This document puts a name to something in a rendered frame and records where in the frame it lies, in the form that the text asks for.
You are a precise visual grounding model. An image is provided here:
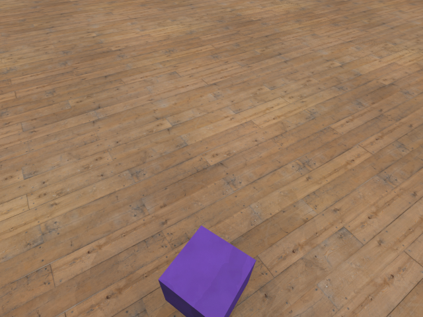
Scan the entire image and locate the carton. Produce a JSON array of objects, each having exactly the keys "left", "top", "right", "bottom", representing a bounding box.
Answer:
[{"left": 158, "top": 225, "right": 256, "bottom": 317}]

